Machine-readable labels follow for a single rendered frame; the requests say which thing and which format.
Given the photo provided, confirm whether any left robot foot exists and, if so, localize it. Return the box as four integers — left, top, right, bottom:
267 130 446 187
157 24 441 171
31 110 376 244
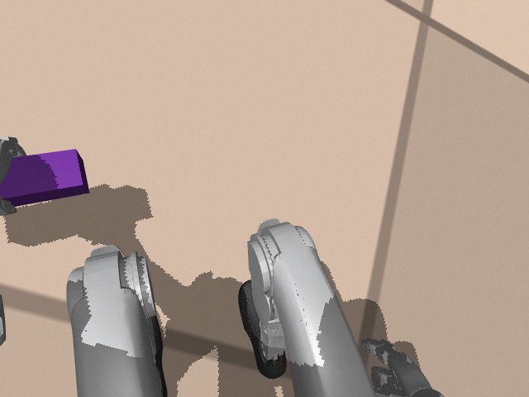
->
151 316 168 397

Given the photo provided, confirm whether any carton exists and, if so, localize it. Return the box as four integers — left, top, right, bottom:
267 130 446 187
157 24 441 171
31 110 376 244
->
0 149 89 207

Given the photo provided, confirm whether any right robot foot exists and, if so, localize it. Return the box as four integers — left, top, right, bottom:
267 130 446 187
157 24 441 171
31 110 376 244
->
238 280 287 379

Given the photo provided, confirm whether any left robot hand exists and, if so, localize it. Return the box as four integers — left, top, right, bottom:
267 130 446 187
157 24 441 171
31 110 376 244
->
0 136 26 216

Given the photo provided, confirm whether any right robot hand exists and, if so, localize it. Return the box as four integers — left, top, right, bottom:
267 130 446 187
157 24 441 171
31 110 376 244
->
361 338 432 397

